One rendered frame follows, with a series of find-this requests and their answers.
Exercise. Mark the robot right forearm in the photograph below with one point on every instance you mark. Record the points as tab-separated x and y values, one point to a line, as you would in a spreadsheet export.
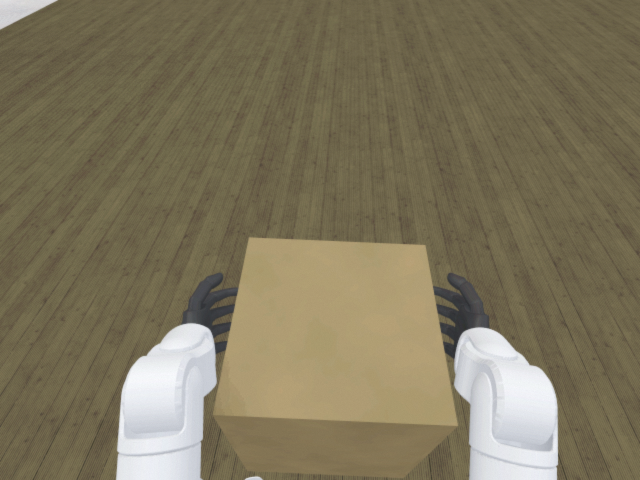
513	430

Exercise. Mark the robot left hand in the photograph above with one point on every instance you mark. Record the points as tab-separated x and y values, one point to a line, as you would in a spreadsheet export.
202	300

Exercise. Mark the robot right hand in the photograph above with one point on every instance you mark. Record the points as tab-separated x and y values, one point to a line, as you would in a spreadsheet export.
470	315

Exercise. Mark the carton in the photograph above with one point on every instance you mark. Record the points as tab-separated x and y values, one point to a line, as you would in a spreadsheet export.
335	362

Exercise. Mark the robot left forearm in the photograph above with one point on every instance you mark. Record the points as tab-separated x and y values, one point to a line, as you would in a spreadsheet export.
161	412

